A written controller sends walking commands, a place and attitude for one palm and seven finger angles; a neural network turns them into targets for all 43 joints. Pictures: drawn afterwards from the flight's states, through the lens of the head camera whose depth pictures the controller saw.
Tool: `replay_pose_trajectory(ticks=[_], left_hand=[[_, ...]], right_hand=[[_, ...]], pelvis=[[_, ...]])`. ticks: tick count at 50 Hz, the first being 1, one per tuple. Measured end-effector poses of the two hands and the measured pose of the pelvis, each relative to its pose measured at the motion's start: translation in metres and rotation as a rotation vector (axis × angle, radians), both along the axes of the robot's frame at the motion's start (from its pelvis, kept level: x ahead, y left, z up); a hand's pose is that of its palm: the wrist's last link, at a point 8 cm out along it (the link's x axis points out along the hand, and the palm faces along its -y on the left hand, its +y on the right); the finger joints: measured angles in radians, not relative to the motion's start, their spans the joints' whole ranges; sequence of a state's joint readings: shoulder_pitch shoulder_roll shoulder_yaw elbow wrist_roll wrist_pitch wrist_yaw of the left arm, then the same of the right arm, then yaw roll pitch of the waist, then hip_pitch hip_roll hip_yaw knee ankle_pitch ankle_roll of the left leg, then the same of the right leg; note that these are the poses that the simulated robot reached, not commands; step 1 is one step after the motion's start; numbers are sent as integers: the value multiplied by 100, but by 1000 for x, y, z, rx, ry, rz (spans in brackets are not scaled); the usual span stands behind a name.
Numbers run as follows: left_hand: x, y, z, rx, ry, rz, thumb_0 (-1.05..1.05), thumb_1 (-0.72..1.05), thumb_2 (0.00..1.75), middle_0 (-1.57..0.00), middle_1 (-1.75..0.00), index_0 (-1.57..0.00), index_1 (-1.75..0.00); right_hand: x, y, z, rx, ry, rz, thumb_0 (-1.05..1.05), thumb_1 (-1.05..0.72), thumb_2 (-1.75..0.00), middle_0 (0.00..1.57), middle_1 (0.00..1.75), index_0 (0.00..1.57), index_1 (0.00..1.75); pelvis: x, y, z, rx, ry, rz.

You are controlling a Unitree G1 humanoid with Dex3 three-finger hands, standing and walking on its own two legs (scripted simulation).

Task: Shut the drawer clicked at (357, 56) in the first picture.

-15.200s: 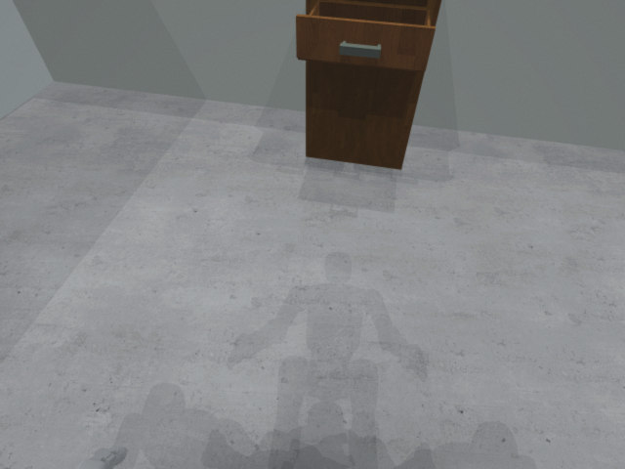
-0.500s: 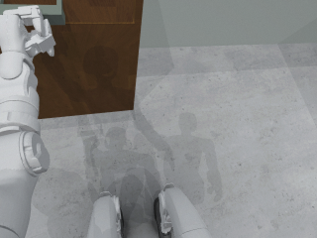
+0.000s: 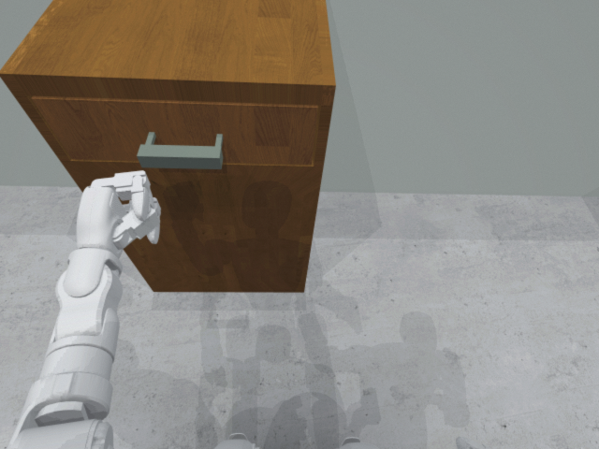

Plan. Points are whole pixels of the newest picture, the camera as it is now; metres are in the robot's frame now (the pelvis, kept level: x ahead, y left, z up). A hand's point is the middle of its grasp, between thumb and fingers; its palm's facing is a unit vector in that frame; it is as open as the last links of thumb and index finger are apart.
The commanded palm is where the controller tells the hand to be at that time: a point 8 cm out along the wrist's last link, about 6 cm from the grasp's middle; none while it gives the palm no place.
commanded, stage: draw the hand back to the body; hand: left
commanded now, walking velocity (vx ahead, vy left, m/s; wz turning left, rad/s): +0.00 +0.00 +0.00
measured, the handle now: (183, 147) +0.60 +0.20 +0.00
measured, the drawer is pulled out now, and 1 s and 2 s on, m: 0.00 0.00 0.00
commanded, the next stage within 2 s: step back with the hand held close in 0.98 s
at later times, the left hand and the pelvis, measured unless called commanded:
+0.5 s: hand (54, 291) +0.26 +0.22 +0.16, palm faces +0.32 -0.91 -0.26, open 3.3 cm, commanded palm +0.20 +0.26 +0.17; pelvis +0.00 +0.00 +0.05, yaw +2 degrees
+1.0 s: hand out of the picture +0.16 +0.24 +0.21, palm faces +0.45 -0.81 -0.37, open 3.3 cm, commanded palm +0.11 +0.27 +0.23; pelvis -0.01 -0.01 +0.05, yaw +2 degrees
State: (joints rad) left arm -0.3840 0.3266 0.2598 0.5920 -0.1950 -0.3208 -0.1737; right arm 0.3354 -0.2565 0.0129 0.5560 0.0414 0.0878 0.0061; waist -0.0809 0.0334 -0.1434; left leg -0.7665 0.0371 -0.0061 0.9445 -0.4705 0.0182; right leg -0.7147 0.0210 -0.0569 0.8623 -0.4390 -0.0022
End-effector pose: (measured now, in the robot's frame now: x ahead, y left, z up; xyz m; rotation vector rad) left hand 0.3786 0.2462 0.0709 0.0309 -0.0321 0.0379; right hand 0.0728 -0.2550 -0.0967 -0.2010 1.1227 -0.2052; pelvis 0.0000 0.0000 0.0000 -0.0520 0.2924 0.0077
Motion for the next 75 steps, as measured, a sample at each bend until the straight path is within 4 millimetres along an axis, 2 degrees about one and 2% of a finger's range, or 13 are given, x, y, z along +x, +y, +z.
replay_pose_trajectory(ticks=[6,10,19,28,43,47,54,60,68,75], left_hand=[[-38,-1,19,-1,-14,-37,2,90,90,-140,-160,-140,-160],[-65,1,36,121,32,44,2,89,90,-140,-160,-140,-160],[-125,19,74,213,61,244,2,89,90,-140,-160,-140,-160],[-175,20,111,256,-10,301,2,89,90,-140,-160,-140,-160],[-255,26,166,425,-130,396,2,89,90,-141,-160,-140,-160],[-262,26,163,417,-126,418,1,89,90,-141,-160,-140,-160],[-260,22,155,385,-115,410,2,89,90,-141,-160,-141,-160],[-256,26,164,435,-156,388,2,88,90,-141,-160,-141,-160],[-254,34,157,481,-100,316,2,89,90,-141,-160,-140,-160],[-265,44,157,515,-100,292,2,88,90,-141,-159,-140,-160]], right_hand=[[49,0,20,-8,-175,50,0,-91,-90,20,30,20,30],[75,10,36,0,-259,61,1,-91,-90,20,30,20,30],[113,41,67,39,-386,152,1,-91,-90,20,30,20,30],[121,51,78,65,-435,217,1,-91,-90,20,30,20,30],[108,34,75,50,-456,208,1,-91,-90,20,30,20,30],[106,32,75,44,-462,211,1,-91,-90,20,30,20,30],[102,32,77,36,-476,209,1,-91,-90,20,30,20,30],[97,29,79,31,-457,196,1,-91,-90,20,30,20,30],[77,18,73,-12,-351,122,1,-91,-90,20,30,20,30],[58,23,71,-31,-314,94,1,-91,-90,20,30,20,30]], pelvis=[[-1,1,8,8,-71,9],[-1,0,19,24,-132,2],[-1,-2,40,41,-256,16],[1,-5,51,49,-327,20],[-1,-11,54,46,-367,21],[-5,-12,54,46,-374,26],[-9,-14,54,47,-381,23],[-11,-13,54,35,-350,28],[-20,-1,55,39,-291,22],[-35,7,53,43,-277,17]])
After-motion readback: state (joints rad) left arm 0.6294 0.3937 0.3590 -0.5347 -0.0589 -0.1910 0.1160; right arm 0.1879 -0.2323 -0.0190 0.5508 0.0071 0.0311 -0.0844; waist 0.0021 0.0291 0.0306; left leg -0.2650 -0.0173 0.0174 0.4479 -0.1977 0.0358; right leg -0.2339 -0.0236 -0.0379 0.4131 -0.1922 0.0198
